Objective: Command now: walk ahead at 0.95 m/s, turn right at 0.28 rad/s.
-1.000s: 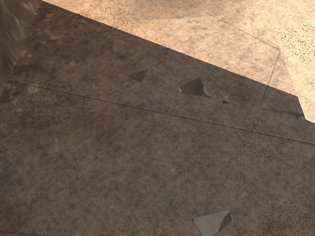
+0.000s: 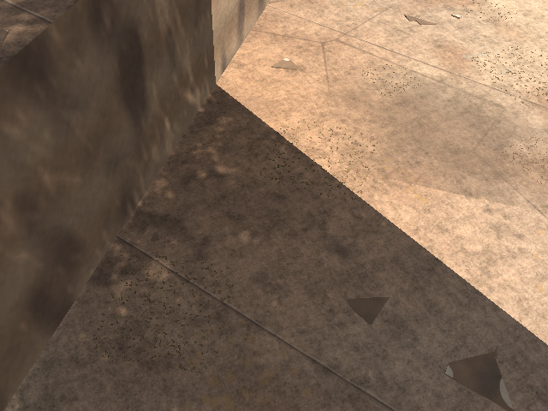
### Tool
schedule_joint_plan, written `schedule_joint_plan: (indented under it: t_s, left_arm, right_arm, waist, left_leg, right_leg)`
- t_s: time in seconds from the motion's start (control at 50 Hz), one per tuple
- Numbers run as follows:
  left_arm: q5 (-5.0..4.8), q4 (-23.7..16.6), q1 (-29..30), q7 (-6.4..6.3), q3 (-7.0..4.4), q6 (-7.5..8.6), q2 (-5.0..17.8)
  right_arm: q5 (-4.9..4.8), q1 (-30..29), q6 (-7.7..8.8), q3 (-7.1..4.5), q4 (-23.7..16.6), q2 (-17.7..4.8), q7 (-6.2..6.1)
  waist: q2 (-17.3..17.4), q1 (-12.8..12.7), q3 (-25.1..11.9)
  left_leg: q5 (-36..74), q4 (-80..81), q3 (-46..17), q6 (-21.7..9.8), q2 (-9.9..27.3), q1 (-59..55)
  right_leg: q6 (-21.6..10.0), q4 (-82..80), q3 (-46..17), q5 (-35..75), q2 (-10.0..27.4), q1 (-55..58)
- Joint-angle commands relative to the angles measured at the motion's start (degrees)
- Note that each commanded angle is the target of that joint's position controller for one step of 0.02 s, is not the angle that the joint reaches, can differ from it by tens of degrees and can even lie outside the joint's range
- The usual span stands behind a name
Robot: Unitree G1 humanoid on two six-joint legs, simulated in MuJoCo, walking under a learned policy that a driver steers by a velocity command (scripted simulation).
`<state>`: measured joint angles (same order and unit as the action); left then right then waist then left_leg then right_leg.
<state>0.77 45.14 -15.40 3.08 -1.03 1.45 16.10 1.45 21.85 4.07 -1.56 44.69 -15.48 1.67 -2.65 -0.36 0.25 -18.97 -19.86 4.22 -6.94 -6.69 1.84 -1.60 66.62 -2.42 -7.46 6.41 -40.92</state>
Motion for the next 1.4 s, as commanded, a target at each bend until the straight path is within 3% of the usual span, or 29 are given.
schedule_joint_plan:
  t_s: [0.02,0.08,0.14,0.2,0.22,0.24,0.26,0.28,0.3,0.36,0.44,0.54,0.58,0.6,0.62,0.64,0.66,0.7,0.72,0.8,0.9,1.02,1.04,1.06,1.08,1.1,1.14,1.2,1.4]
  left_arm:
    - [-1.26,-3.01,5.88,0.41,-0.95,0.23,3.78]
    - [-0.68,-3.75,9.50,1.21,0.12,1.21,2.30]
    - [-0.82,-1.90,4.50,1.07,0.12,0.78,3.77]
    - [-0.52,5.23,-20.76,-0.30,-3.10,-0.57,11.34]
    - [-0.98,7.95,-32.43,-1.12,-4.84,-0.76,13.41]
    - [-2.07,10.19,-28.49,-1.75,-4.54,-1.67,10.66]
    - [-0.11,5.88,-16.65,-2.05,-4.77,-1.14,14.47]
    - [0.10,3.16,-13.35,-2.41,-5.07,-1.01,12.76]
    - [0.47,2.96,-11.40,-2.90,-4.34,-0.83,8.42]
    - [0.31,3.00,-7.58,-3.33,-3.68,1.89,8.34]
    - [-0.48,2.45,-7.64,-2.63,-4.69,3.74,9.92]
    - [-0.93,3.17,-11.59,-1.99,-6.24,3.07,11.60]
    - [-0.84,3.39,-11.68,-2.64,-6.75,2.64,12.87]
    - [-1.17,2.87,-8.39,-2.86,-7.17,2.71,14.62]
    - [-1.64,1.04,-4.88,-2.86,-6.71,3.17,12.04]
    - [-1.47,-1.06,-6.12,-3.77,-4.43,3.16,2.45]
    - [-3.64,-4.19,-17.17,-3.35,-1.93,2.41,0.66]
    - [-4.46,-4.80,-6.05,-4.43,-4.38,-0.19,9.89]
    - [-3.92,-5.34,-3.56,-4.56,-4.89,-1.08,10.03]
    - [-3.77,-10.91,0.10,-3.70,-3.52,-2.80,3.37]
    - [-2.65,-12.71,3.08,-1.82,-3.39,-3.60,4.05]
    - [-2.56,-12.19,-2.49,-0.53,-7.47,-5.31,11.30]
    - [-2.74,-10.94,-7.27,-1.73,-8.84,-4.95,14.01]
    - [-2.06,-13.28,-1.05,-3.05,-9.57,-4.60,21.31]
    - [0.67,-17.42,0.96,-2.25,-8.21,-2.90,18.23]
    - [0.22,-17.48,3.35,-1.74,-7.08,-1.55,14.98]
    - [-2.62,-15.92,6.64,-2.40,-5.77,-0.82,10.45]
    - [-0.32,-15.92,8.98,-3.86,-5.13,-1.27,9.97]
    - [-0.69,-12.59,9.47,-3.89,-3.84,-2.26,6.64]
  right_arm:
    - [-0.19,0.60,2.27,-1.75,-1.62,-7.29,0.00]
    - [-0.56,0.65,3.10,-0.64,-0.35,-5.82,-0.95]
    - [-0.39,-1.19,3.55,-1.39,0.32,-9.37,-2.99]
    - [1.31,-8.79,0.66,-3.07,-1.60,-13.62,-5.10]
    - [0.69,-14.84,-0.35,-3.63,-2.33,-14.25,-4.99]
    - [1.60,-21.85,0.79,-0.85,-4.49,-4.20,-3.04]
    - [-0.17,-10.11,1.65,1.06,-10.08,1.09,-2.18]
    - [0.84,-8.92,3.16,1.90,-10.80,-2.21,-1.62]
    - [1.53,-10.95,4.06,1.61,-10.12,-6.03,-1.04]
    - [3.75,-13.26,0.76,2.29,-10.30,-6.00,-1.17]
    - [1.43,-24.24,-0.47,3.78,-14.75,-3.86,-0.55]
    - [0.20,-28.51,0.38,3.45,-16.49,-3.96,-0.97]
    - [1.08,-22.36,1.34,2.01,-14.77,-7.05,-2.20]
    - [0.91,-14.16,2.13,1.17,-12.54,-9.07,-2.82]
    - [1.43,-2.68,2.98,-0.17,-9.68,-12.76,-3.57]
    - [2.82,6.61,3.09,-1.21,-7.54,-16.37,-3.91]
    - [-0.94,0.45,2.54,-2.31,-9.32,-15.99,-3.02]
    - [-0.26,-8.72,0.69,-0.94,-12.16,-5.98,-3.71]
    - [0.05,-10.54,0.31,-0.93,-11.35,-5.67,-3.50]
    - [-1.15,-15.51,0.40,-2.65,-7.14,-6.45,-3.46]
    - [-2.73,-20.08,-0.07,-4.77,-6.16,-10.82,-4.01]
    - [-5.17,-19.74,-1.98,-6.06,-6.20,-13.40,-2.69]
    - [-4.08,-17.38,-2.43,-5.57,-6.39,-11.63,-2.36]
    - [-0.80,-12.14,-2.15,-4.02,-8.75,-6.25,-1.86]
    - [-1.21,-11.17,-1.54,-3.88,-8.08,-10.20,-1.53]
    - [-2.74,-16.13,-1.40,-4.32,-8.30,-12.10,-1.42]
    - [-1.66,-16.88,-2.09,-4.05,-6.90,-10.40,-2.91]
    - [-1.15,-14.32,-3.71,-3.82,-5.03,-9.10,-3.30]
    - [-1.58,-14.09,-4.52,-2.25,-3.17,-4.99,-2.62]
  waist:
    - [5.77,1.30,8.77]
    - [4.79,0.88,7.96]
    - [7.68,-3.20,2.08]
    - [9.48,-16.97,-8.45]
    - [5.51,-24.48,-9.34]
    - [-12.06,-19.59,-1.00]
    - [-15.31,-4.05,-7.09]
    - [-6.07,-4.85,-10.89]
    - [6.00,-2.45,-2.60]
    - [10.84,3.16,6.91]
    - [4.94,-0.89,8.11]
    - [0.14,-6.56,3.32]
    - [0.06,-4.08,-1.65]
    - [-0.13,1.43,-5.42]
    - [-0.42,6.81,-11.53]
    - [11.87,6.83,-18.74]
    - [30.90,0.54,-32.50]
    - [13.54,3.79,-15.24]
    - [7.28,2.41,-10.61]
    - [11.54,-1.13,-0.57]
    - [7.40,-1.83,-2.56]
    - [5.59,-6.94,-5.95]
    - [-1.09,-8.93,-6.52]
    - [-19.46,-0.23,-7.75]
    - [-11.74,-2.79,-22.01]
    - [-3.38,-3.24,-17.25]
    - [3.50,-0.29,-7.94]
    - [1.07,1.77,-7.97]
    - [-6.10,1.03,-6.28]
  left_leg:
    - [33.86,14.12,0.79,5.82,11.10,5.90]
    - [51.37,16.19,6.40,7.25,11.38,1.83]
    - [80.69,10.07,8.90,9.06,14.16,-6.44]
    - [96.08,-23.65,7.85,9.73,16.67,-5.80]
    - [75.79,-52.70,8.65,9.04,12.16,3.83]
    - [-0.61,-76.81,5.47,7.46,-1.26,27.82]
    - [-10.44,-86.92,-6.76,9.71,-1.31,46.78]
    - [-7.50,-81.94,-13.51,8.08,1.71,49.62]
    - [-1.88,-72.57,-13.63,6.33,5.37,47.53]
    - [-0.97,-56.08,-11.24,8.88,10.84,37.73]
    - [13.74,-29.18,-5.85,11.69,12.96,26.26]
    - [23.59,-11.02,-4.14,9.88,7.58,21.56]
    - [19.51,-6.43,-4.29,8.76,3.55,13.73]
    - [23.35,-3.55,-5.69,7.94,4.55,4.51]
    - [25.34,-5.82,-10.18,6.29,11.55,-9.19]
    - [49.62,-13.66,-22.18,5.46,30.45,-24.36]
    - [35.88,-8.19,-45.61,-3.71,38.35,-34.99]
    - [30.68,-5.07,-26.41,-1.67,30.55,-17.70]
    - [35.83,-4.34,-20.31,-1.05,27.13,-10.42]
    - [39.34,3.08,-4.80,-1.67,22.74,4.57]
    - [42.12,2.49,4.98,-1.13,23.18,4.76]
    - [51.18,-19.55,10.75,3.25,21.96,3.12]
    - [34.03,-33.86,10.24,6.12,18.37,13.19]
    - [-18.45,-54.73,9.85,11.39,5.86,35.88]
    - [-20.96,-62.13,-8.17,10.75,3.58,37.28]
    - [-16.26,-60.71,-10.39,9.30,6.06,38.71]
    - [-10.04,-51.00,-10.18,8.65,10.32,36.67]
    - [-4.93,-44.55,-7.51,10.02,9.31,26.36]
    - [3.86,-18.33,-4.86,10.70,7.55,14.25]
  right_leg:
    - [-1.28,-8.21,2.66,8.30,-3.73,-2.44]
    - [-3.51,-20.07,10.02,14.92,-5.64,1.74]
    - [-5.62,-26.30,14.06,16.93,-10.27,12.96]
    - [-9.71,-26.59,12.15,7.05,-13.99,35.99]
    - [-15.27,-33.18,4.91,6.63,-9.54,46.45]
    - [-15.41,-30.28,-0.36,8.03,-7.88,51.09]
    - [-26.80,-34.21,-29.82,5.09,0.74,58.49]
    - [-28.74,-49.18,-45.65,-18.62,7.35,58.52]
    - [-24.68,-55.97,-45.16,-28.79,6.70,46.66]
    - [-19.73,-57.97,-31.94,-19.11,-0.54,23.43]
    - [-16.80,-60.01,-20.00,-4.26,-7.67,12.79]
    - [-11.10,-51.22,-19.97,18.50,-7.53,28.66]
    - [-6.97,-38.29,-19.91,36.12,-9.06,34.45]
    - [-4.64,-27.02,-19.59,37.63,-10.67,33.05]
    - [-2.91,-13.13,-18.00,26.13,-12.77,25.33]
    - [-2.62,4.71,-9.98,-28.07,-16.72,12.56]
    - [0.20,16.14,-10.84,-28.76,-12.85,1.88]
    - [3.86,16.49,-4.45,-18.28,-5.77,-2.08]
    - [5.00,16.53,-2.93,-17.00,-4.13,-0.25]
    - [5.59,1.13,0.86,-13.58,-0.13,3.31]
    - [2.23,-20.01,3.64,2.86,-0.45,12.84]
    - [-5.83,-32.41,9.69,0.43,-7.90,30.14]
    - [-9.46,-38.16,4.01,12.14,-8.26,41.08]
    - [-20.95,-38.83,-22.92,37.60,6.12,53.44]
    - [-27.95,-46.54,-40.80,22.87,15.13,54.65]
    - [-24.45,-48.29,-35.01,19.35,14.79,50.26]
    - [-16.95,-46.53,-23.50,17.03,9.40,39.21]
    - [-15.17,-45.78,-14.81,26.89,4.96,28.92]
    - [-10.34,-41.27,-13.60,7.14,2.01,22.98]
